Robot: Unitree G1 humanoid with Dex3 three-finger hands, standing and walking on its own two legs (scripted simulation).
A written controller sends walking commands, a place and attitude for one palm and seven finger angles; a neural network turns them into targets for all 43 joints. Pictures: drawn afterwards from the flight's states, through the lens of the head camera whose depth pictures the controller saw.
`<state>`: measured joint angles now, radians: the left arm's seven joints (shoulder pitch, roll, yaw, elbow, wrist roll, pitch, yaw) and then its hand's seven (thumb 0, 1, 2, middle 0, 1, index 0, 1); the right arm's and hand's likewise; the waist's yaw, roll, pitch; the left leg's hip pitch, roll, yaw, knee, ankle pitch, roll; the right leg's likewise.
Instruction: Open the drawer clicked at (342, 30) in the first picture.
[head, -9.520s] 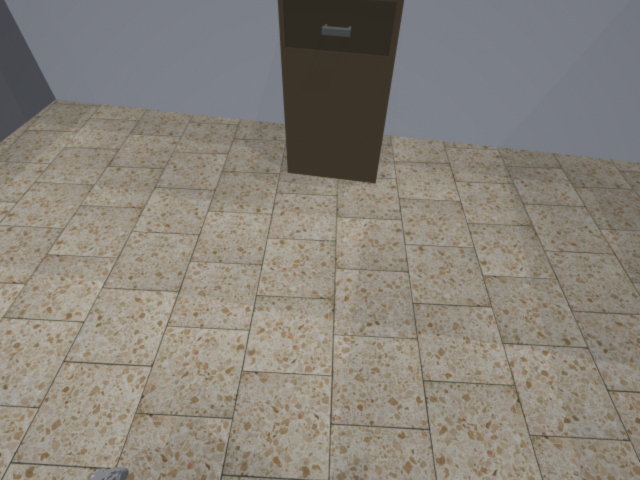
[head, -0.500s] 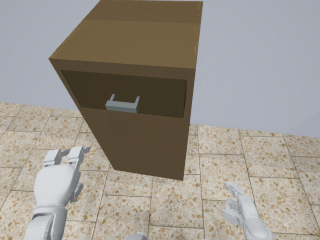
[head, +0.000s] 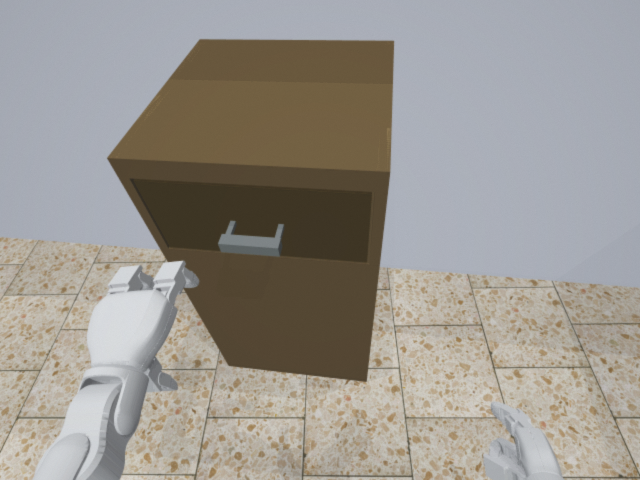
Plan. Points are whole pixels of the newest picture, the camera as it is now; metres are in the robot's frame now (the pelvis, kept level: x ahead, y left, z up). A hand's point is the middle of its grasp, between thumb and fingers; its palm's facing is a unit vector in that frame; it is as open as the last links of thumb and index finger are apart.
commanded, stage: raise the hand with hooked fingers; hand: left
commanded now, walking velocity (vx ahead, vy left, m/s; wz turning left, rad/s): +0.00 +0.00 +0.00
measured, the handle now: (253, 236) +0.50 +0.19 -0.04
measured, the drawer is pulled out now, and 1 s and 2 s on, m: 0.00 0.00 0.00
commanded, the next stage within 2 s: move the hooked fingers above the handle in 0.72 s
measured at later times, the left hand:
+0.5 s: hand (151, 294) +0.29 +0.24 +0.09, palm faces +0.00 -0.09 -1.00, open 13.8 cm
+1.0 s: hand (173, 300) +0.29 +0.22 +0.08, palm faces +0.00 -0.07 -1.00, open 13.8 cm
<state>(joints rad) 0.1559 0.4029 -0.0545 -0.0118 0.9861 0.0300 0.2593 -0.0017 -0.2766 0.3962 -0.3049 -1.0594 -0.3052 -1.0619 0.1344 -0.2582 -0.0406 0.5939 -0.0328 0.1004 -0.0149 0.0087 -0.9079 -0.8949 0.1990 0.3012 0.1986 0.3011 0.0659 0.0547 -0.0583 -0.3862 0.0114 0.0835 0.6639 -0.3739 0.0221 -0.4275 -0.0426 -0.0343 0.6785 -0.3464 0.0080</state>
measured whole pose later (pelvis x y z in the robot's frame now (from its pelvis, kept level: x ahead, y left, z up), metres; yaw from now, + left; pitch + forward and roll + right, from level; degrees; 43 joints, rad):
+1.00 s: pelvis -0.02 -0.02 +0.02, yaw +1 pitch +3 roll +1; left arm -0.13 0.45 -0.09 0.19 0.95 -0.06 0.11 0.00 -0.49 0.30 -0.32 -1.20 -0.32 -1.20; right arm 0.14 -0.25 -0.02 0.62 0.01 0.11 -0.02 0.01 -0.91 -0.89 0.20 0.30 0.20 0.30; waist 0.08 0.07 -0.02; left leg -0.27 0.01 0.07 0.49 -0.26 0.00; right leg -0.32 -0.03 -0.05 0.53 -0.25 -0.01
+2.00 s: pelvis +0.00 -0.01 +0.00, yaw +0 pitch +11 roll +0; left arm -0.55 0.41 -0.10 0.75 1.05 -0.10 0.23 0.00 -0.49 0.30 -0.32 -1.20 -0.32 -1.20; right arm 0.27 -0.25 -0.07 0.66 0.01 0.13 -0.03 0.00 -0.91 -0.89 0.20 0.30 0.20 0.30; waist -0.01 0.04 -0.09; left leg -0.50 0.02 0.07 0.64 -0.34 0.01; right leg -0.54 -0.03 -0.05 0.65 -0.31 -0.01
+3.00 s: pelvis -0.01 +0.00 -0.01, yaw +0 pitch +16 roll +0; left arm -0.77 0.38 -0.11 1.01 1.09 -0.03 0.35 0.00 -0.49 0.30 -0.34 -1.21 -0.34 -1.23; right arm 0.32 -0.25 -0.06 0.69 -0.01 0.12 -0.01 0.00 -0.91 -0.89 0.20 0.30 0.20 0.30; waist -0.07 0.04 -0.12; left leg -0.64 0.02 0.08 0.72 -0.36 0.03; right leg -0.66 -0.03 -0.03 0.70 -0.32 0.01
